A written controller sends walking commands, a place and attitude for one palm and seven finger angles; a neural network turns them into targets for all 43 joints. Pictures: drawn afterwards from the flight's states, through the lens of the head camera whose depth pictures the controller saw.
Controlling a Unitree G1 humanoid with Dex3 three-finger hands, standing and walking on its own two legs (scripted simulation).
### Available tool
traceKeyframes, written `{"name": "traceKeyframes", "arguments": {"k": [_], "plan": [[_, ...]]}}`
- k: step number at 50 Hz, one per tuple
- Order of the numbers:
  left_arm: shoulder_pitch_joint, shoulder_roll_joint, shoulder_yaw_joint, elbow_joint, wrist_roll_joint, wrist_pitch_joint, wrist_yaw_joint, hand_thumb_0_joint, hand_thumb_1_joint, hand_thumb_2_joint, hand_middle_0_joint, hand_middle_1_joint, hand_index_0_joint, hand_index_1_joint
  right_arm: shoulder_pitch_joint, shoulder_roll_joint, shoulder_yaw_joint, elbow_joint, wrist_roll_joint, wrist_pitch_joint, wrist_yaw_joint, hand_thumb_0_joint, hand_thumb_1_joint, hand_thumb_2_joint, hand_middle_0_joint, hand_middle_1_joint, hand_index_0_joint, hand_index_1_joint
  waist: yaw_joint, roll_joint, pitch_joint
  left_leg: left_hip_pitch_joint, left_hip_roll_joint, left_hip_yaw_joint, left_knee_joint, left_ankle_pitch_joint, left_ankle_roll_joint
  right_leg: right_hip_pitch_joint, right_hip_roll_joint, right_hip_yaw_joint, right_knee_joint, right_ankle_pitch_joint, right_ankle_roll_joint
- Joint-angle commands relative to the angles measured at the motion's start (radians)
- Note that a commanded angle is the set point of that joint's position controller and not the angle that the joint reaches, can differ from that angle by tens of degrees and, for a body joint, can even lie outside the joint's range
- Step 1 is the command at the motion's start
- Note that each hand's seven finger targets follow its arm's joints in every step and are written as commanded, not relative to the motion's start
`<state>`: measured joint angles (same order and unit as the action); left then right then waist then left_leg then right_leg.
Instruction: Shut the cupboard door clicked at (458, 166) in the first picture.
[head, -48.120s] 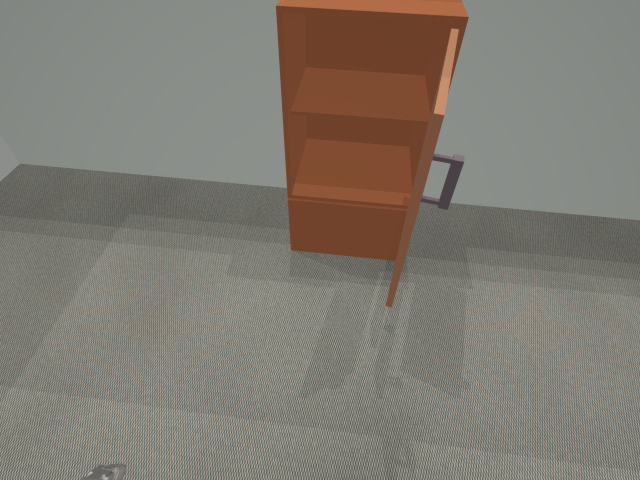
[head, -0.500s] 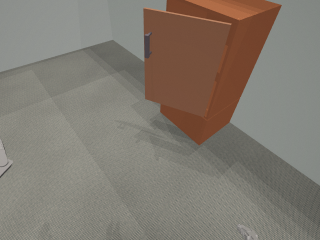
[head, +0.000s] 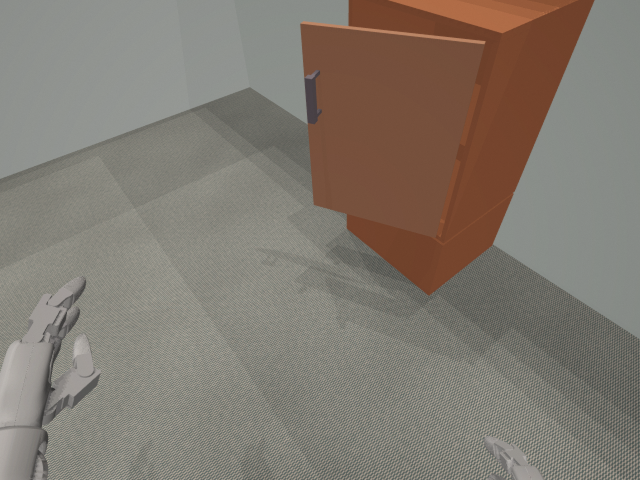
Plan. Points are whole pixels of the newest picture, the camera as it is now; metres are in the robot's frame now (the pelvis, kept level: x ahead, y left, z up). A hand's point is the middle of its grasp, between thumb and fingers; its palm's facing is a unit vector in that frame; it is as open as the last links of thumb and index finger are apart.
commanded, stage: let the arm hang, fingers relaxed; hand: left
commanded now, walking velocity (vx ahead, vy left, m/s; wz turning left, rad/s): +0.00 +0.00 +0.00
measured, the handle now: (314, 96) +1.03 +0.10 -0.01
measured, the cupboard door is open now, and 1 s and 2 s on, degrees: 27 27 27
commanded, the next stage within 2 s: look to check the result in 1.02 s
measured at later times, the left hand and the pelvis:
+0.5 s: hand out of the picture -0.03 +0.19 -0.16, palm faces +0.01 -0.98 -0.22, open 7.2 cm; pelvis +0.01 +0.00 +0.02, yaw +0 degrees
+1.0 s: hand out of the picture -0.03 +0.14 -0.16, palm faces +0.03 -0.99 -0.12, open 7.4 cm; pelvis +0.01 +0.01 +0.02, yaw -1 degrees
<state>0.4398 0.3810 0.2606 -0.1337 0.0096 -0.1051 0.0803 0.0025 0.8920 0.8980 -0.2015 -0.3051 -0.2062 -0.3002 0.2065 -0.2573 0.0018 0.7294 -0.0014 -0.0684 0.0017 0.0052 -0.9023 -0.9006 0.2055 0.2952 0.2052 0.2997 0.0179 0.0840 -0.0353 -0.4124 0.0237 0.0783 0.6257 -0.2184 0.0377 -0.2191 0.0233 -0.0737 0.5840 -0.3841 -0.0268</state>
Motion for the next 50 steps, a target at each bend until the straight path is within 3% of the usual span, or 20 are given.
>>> {"name": "traceKeyframes", "arguments": {"k": [1, 2, 3, 4, 5, 7, 8, 9, 11, 13, 14, 16, 25, 31, 50], "plan": [[-0.077, -0.021, -0.187, 0.405, 0.013, 0.107, -0.069, 0.000, 0.900, 0.900, -0.200, -0.300, -0.200, -0.300, -0.035, -0.139, -0.041, -0.066, -0.011, 0.012, -0.006, 0.000, -0.900, -0.900, 0.200, 0.300, 0.200, 0.300, -0.026, -0.308, -0.053, 0.123, 0.090, -0.122, 0.002, 0.353, 0.006, -0.028, -0.169, 0.106, -0.047, 0.560, -0.022], [-0.099, -0.015, -0.191, 0.474, 0.013, 0.106, -0.066, 0.000, 0.900, 0.900, -0.200, -0.300, -0.200, -0.300, -0.034, -0.134, -0.037, -0.053, -0.016, 0.026, -0.008, 0.000, -0.900, -0.900, 0.200, 0.300, 0.200, 0.300, -0.027, -0.337, -0.043, 0.135, 0.073, -0.116, 0.003, 0.348, 0.001, -0.017, -0.181, 0.116, -0.059, 0.599, -0.035], [-0.115, -0.018, -0.197, 0.550, 0.010, 0.108, -0.062, 0.000, 0.900, 0.900, -0.200, -0.300, -0.200, -0.300, -0.029, -0.119, -0.032, -0.033, -0.019, 0.040, -0.009, 0.000, -0.900, -0.900, 0.200, 0.300, 0.200, 0.300, -0.029, -0.322, -0.038, 0.154, 0.061, -0.113, -0.011, 0.333, -0.004, -0.015, -0.190, 0.119, -0.069, 0.591, -0.042], [-0.123, -0.015, -0.205, 0.624, 0.009, 0.112, -0.058, 0.000, 0.900, 0.900, -0.200, -0.300, -0.200, -0.300, -0.019, -0.106, -0.025, -0.012, -0.024, 0.053, -0.008, 0.000, -0.900, -0.900, 0.200, 0.300, 0.200, 0.300, -0.033, -0.268, -0.027, 0.169, 0.061, -0.112, -0.036, 0.336, -0.010, -0.013, -0.187, 0.116, -0.075, 0.550, -0.039], [-0.134, -0.024, -0.213, 0.692, 0.003, 0.114, -0.054, 0.000, 0.900, 0.900, -0.200, -0.300, -0.200, -0.300, -0.015, -0.095, -0.019, 0.018, -0.025, 0.064, -0.009, 0.000, -0.900, -0.900, 0.200, 0.300, 0.200, 0.300, -0.034, -0.176, -0.019, 0.189, 0.066, -0.119, -0.075, 0.347, -0.010, -0.008, -0.175, 0.116, -0.090, 0.467, -0.032], [-0.143, -0.030, -0.223, 0.822, 0.000, 0.116, -0.051, 0.000, 0.900, 0.900, -0.200, -0.300, -0.200, -0.300, -0.023, -0.080, -0.009, 0.076, -0.024, 0.073, -0.011, 0.000, -0.900, -0.900, 0.200, 0.300, 0.200, 0.300, -0.027, -0.030, 0.014, 0.187, 0.081, -0.144, -0.156, 0.292, -0.001, 0.006, -0.139, 0.117, -0.141, 0.260, -0.014], [-0.138, -0.037, -0.227, 0.882, -0.001, 0.115, -0.052, 0.000, 0.900, 0.900, -0.200, -0.300, -0.200, -0.300, -0.026, -0.076, -0.006, 0.103, -0.023, 0.075, -0.013, 0.000, -0.900, -0.900, 0.200, 0.300, 0.200, 0.300, -0.023, 0.010, 0.034, 0.178, 0.082, -0.154, -0.192, 0.224, 0.000, 0.015, -0.128, 0.120, -0.172, 0.186, -0.013], [-0.127, -0.031, -0.229, 0.933, 0.000, 0.110, -0.053, 0.000, 0.900, 0.900, -0.200, -0.300, -0.200, -0.300, -0.022, -0.076, -0.006, 0.126, -0.020, 0.076, -0.014, 0.000, -0.900, -0.900, 0.200, 0.300, 0.200, 0.300, -0.019, 0.013, 0.041, 0.172, 0.081, -0.157, -0.202, 0.203, -0.002, 0.035, -0.126, 0.128, -0.203, 0.183, -0.014], [-0.102, -0.095, -0.215, 1.007, 0.003, 0.103, -0.051, 0.000, 0.900, 0.900, -0.200, -0.300, -0.200, -0.300, 0.005, -0.033, -0.011, 0.171, -0.026, 0.074, -0.023, 0.000, -0.900, -0.900, 0.200, 0.300, 0.200, 0.300, -0.022, 0.077, 0.029, 0.186, 0.073, -0.144, -0.220, 0.147, -0.006, 0.062, -0.135, 0.132, -0.242, 0.196, -0.028], [-0.099, -0.087, -0.222, 1.064, -0.001, 0.102, -0.053, 0.000, 0.900, 0.900, -0.200, -0.300, -0.200, -0.300, 0.025, -0.026, -0.011, 0.211, -0.023, 0.073, -0.027, 0.000, -0.900, -0.900, 0.200, 0.300, 0.200, 0.300, -0.021, 0.115, 0.022, 0.195, 0.077, -0.145, -0.243, 0.131, -0.006, 0.085, -0.135, 0.127, -0.256, 0.205, -0.033], [-0.092, -0.086, -0.225, 1.088, 0.000, 0.100, -0.053, 0.000, 0.900, 0.900, -0.200, -0.300, -0.200, -0.300, 0.037, -0.030, -0.013, 0.225, -0.019, 0.073, -0.029, 0.000, -0.900, -0.900, 0.200, 0.300, 0.200, 0.300, -0.020, 0.060, 0.018, 0.217, 0.082, -0.147, -0.237, 0.160, -0.004, 0.087, -0.133, 0.125, -0.267, 0.225, -0.031], [-0.097, -0.094, -0.234, 1.134, -0.002, 0.096, -0.054, 0.000, 0.900, 0.900, -0.200, -0.300, -0.200, -0.300, 0.062, -0.027, -0.014, 0.260, -0.016, 0.068, -0.033, 0.000, -0.900, -0.900, 0.200, 0.300, 0.200, 0.300, -0.027, 0.007, 0.014, 0.247, 0.088, -0.141, -0.237, 0.210, -0.005, 0.091, -0.138, 0.119, -0.275, 0.258, -0.028], [-0.034, -0.136, -0.249, 1.262, -0.003, 0.101, -0.045, 0.000, 0.900, 0.900, -0.200, -0.300, -0.200, -0.300, 0.130, 0.003, -0.012, 0.368, -0.009, 0.073, -0.042, 0.000, -0.900, -0.900, 0.200, 0.300, 0.200, 0.300, -0.028, -0.112, 0.104, 0.262, 0.091, -0.126, -0.296, 0.126, 0.003, 0.045, -0.128, 0.105, -0.302, 0.169, -0.020], [0.006, -0.165, -0.254, 1.289, -0.002, 0.103, -0.039, 0.000, 0.900, 0.900, -0.200, -0.300, -0.200, -0.300, 0.159, 0.037, -0.013, 0.400, -0.010, 0.081, -0.041, 0.000, -0.900, -0.900, 0.200, 0.300, 0.200, 0.300, -0.030, -0.113, 0.162, 0.237, 0.076, -0.117, -0.316, 0.031, 0.002, 0.001, -0.123, 0.113, -0.304, 0.110, -0.019], [0.050, -0.208, -0.249, 1.301, 0.002, 0.096, -0.031, 0.000, 0.900, 0.900, -0.200, -0.300, -0.200, -0.300, 0.194, 0.072, -0.017, 0.410, -0.011, 0.071, -0.047, 0.000, -0.900, -0.900, 0.200, 0.300, 0.200, 0.300, -0.029, -0.068, 0.165, 0.232, 0.072, -0.117, -0.318, 0.043, 0.007, -0.002, -0.119, 0.108, -0.285, 0.140, -0.017]]}}
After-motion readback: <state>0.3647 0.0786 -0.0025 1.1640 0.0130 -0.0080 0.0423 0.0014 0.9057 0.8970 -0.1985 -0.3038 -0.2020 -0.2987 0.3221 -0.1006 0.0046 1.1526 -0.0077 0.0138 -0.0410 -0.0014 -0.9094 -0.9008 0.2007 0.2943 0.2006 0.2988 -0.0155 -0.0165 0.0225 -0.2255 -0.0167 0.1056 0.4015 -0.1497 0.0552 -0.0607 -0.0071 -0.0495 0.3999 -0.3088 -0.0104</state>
